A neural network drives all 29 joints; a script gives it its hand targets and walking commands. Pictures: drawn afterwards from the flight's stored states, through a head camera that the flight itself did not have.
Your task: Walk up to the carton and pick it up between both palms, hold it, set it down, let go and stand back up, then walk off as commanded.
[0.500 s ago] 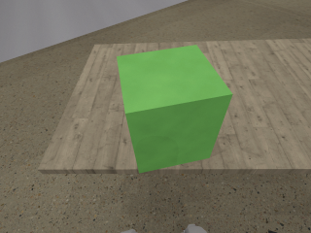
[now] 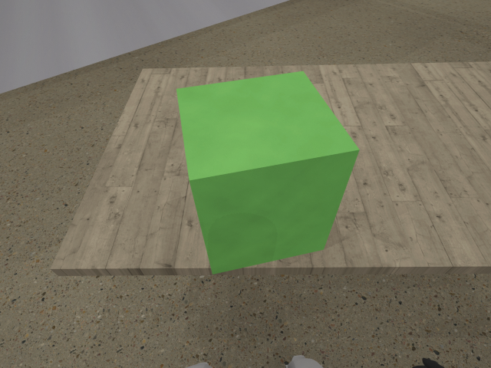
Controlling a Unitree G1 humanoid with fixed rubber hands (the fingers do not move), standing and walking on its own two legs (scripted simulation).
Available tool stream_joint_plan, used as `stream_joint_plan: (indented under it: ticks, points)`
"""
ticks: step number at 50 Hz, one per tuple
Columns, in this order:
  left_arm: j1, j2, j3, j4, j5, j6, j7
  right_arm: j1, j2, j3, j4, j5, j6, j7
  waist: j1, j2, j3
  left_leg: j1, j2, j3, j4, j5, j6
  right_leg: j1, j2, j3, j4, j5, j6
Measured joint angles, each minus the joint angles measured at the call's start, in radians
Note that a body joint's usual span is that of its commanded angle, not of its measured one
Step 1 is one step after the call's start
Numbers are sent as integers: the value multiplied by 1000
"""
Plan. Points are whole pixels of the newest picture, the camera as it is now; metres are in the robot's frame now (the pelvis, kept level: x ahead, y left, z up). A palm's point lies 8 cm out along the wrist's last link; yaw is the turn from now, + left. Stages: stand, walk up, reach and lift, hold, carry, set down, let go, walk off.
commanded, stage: walk up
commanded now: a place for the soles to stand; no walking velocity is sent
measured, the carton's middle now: (256, 176) +0.42 +0.00 +0.09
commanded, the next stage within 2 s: reach and lift in 0.32 s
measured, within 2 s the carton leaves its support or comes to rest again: neither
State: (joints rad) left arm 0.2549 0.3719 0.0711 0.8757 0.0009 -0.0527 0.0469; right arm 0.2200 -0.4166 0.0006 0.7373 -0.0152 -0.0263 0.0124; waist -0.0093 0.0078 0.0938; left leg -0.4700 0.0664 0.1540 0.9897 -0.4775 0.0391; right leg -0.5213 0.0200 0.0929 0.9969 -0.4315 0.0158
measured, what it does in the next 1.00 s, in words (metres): stands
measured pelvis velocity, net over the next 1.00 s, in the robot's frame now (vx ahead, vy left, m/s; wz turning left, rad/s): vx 0.00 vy -0.01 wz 0.00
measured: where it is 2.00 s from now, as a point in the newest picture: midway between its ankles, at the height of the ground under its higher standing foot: outside the picture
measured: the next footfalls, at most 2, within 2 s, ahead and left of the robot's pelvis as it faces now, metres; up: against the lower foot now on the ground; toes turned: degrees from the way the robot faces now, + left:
none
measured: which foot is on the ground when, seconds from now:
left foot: down 0.00-1.00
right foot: down 0.00-1.00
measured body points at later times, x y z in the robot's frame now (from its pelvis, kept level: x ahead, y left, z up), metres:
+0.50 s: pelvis -0.01 -0.01 +0.00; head +0.04 -0.02 +0.44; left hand +0.13 +0.30 -0.09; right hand +0.12 -0.31 -0.12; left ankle +0.03 +0.10 -0.68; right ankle +0.05 -0.14 -0.68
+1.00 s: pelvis +0.00 -0.01 +0.04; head +0.02 -0.01 +0.49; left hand +0.18 +0.25 -0.03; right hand +0.15 -0.30 -0.04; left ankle +0.03 +0.10 -0.68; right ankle +0.05 -0.14 -0.68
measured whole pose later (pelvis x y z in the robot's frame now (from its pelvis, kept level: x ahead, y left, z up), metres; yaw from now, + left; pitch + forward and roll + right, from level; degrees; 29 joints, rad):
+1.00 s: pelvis +0.00 -0.01 +0.04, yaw +0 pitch -2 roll +1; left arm 0.16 0.23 0.06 0.43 0.02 0.28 0.07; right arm 0.14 -0.42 -0.03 0.84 -0.03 -0.27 0.15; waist -0.01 0.00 0.08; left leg -0.30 0.05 0.15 0.64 -0.30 0.02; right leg -0.35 0.01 0.08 0.65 -0.27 0.01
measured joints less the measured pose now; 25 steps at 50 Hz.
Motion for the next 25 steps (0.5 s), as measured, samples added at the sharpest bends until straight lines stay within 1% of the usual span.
stream_joint_plan:
  ticks: [4, 8, 12, 13, 16, 17, 19, 20, 22, 23, 25]
  points:
    - [-1, 0, 0, 0, 0, -2, 0, -3, 0, 0, 0, 0, 17, -4, 0, 2, 0, -1, 1, 0, 0, 1, -7, 0, 1, 0, -1, -5, 4]
    - [-7, 0, 0, 0, 0, -1, 0, -3, 0, 0, 1, 0, 15, 1, 0, 3, -1, -3, -3, 0, 0, 1, 2, 0, -3, 0, -3, -3, 3]
    - [-9, 0, 0, 0, 0, 1, 0, -3, 0, 0, 1, 0, 2, 2, 0, -3, -3, -4, -3, 0, 0, 2, 7, 1, -3, 0, 9, -37, -12]
    - [-9, 0, 0, 1, 0, 1, 0, -5, 0, 0, 1, 0, 1, 1, 0, -5, -2, -4, -2, 0, 0, 2, 5, 1, -4, 0, 5, -24, -12]
    - [-9, 0, 0, 4, 0, 0, 0, -11, 0, 0, 1, 0, 5, 0, 0, 0, -2, -3, 7, -1, 0, 3, -7, 1, 4, -1, -1, -3, 1]
    - [-10, 0, 0, -4, 0, 19, -1, -16, 0, 0, 16, -8, -8, 0, 0, 0, -2, -4, 7, -2, 0, 4, -11, -1, 4, -1, 1, -5, 1]
    - [-44, 0, 0, -54, 10, 170, 0, -52, 0, -5, 118, -50, -103, 17, 0, -5, 9, -8, -3, -2, 0, 8, -14, -9, -6, -1, 16, -13, -3]
    - [-72, -1, 0, -82, 17, 247, -1, -67, 0, -10, 152, -60, -137, 27, 0, -9, 24, -8, -11, -2, 1, 11, -13, -11, -13, -1, 26, -17, -6]
    - [-122, -8, 0, -155, 19, 358, -1, -76, 0, -11, 166, -62, -179, 37, 0, -16, 56, -8, -25, -2, 2, 18, -11, -14, -27, -1, 42, -22, -7]
    - [-141, -13, -1, -196, 19, 392, -1, -78, 0, -12, 166, -62, -195, 39, 0, -17, 70, -7, -28, -2, 2, 21, -11, -14, -30, -1, 45, -22, -7]
    - [-169, -28, -1, -272, 19, 429, -1, -79, 0, -12, 167, -62, -214, 43, 0, -15, 84, -6, -28, -2, 2, 24, -12, -14, -30, -1, 47, -20, -7]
